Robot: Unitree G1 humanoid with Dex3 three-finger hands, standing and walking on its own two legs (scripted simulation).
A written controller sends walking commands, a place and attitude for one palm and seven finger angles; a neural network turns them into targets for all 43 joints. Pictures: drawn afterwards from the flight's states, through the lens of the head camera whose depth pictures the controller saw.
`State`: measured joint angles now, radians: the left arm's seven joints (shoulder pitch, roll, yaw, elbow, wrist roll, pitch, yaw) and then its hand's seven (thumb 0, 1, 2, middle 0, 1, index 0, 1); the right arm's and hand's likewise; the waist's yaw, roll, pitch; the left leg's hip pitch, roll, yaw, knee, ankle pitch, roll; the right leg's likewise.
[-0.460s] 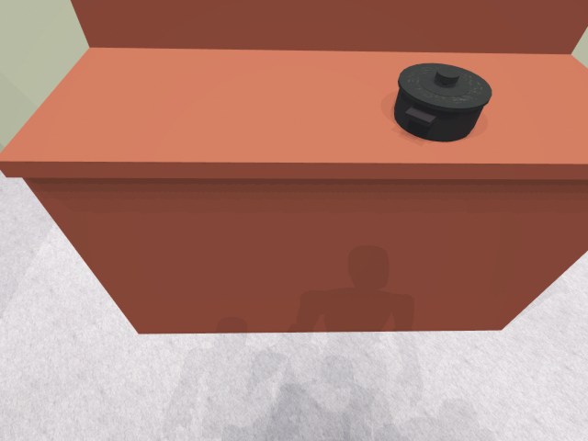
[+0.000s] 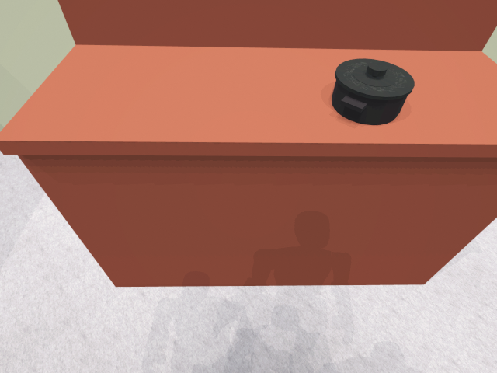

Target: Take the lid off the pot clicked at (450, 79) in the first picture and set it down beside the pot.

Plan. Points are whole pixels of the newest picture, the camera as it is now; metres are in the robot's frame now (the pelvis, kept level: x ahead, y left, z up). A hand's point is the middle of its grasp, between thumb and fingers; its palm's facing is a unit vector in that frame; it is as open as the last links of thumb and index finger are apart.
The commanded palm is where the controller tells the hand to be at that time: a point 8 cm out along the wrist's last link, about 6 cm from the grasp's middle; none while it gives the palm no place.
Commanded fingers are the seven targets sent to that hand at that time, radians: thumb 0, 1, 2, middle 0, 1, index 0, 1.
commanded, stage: look at it before walking up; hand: left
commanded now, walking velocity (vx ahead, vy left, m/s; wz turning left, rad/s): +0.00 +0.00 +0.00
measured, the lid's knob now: (376, 69) +0.73 -0.25 +0.15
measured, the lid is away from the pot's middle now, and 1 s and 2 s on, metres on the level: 0.00 0.00 0.00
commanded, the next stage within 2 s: walk to a spot facing it in 0.18 s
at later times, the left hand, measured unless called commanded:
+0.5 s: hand out of the picture +0.02 +0.19 -0.18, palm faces -0.03 -0.97 -0.22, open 7.4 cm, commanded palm none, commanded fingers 0.00 0.90 0.90 -0.20 -0.30 -0.20 -0.30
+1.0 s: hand out of the picture +0.10 +0.16 -0.16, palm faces -0.23 -0.94 -0.25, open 7.4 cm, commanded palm none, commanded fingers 0.00 0.90 0.90 -0.20 -0.30 -0.20 -0.30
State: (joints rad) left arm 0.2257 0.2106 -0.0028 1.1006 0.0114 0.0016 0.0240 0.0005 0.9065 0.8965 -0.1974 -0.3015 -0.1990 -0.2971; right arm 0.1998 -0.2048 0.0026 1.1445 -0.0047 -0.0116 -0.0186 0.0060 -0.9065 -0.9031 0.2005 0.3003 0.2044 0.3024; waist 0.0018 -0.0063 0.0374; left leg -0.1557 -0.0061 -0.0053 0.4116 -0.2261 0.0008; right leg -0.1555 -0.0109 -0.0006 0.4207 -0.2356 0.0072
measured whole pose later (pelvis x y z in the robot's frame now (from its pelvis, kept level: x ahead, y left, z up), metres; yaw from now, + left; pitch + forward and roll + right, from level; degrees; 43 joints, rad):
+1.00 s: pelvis +0.01 -0.03 +0.00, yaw -20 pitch +2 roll +1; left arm 0.28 0.20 0.07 0.92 0.02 0.04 0.00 0.00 0.90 0.90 -0.20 -0.30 -0.20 -0.30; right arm 0.07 -0.22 -0.06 0.91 0.00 0.04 -0.03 0.01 -0.91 -0.90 0.20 0.30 0.20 0.30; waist 0.05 0.00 0.08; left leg -0.41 0.03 -0.02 0.88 -0.41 -0.06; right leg -0.26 0.11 0.17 0.47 -0.22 -0.07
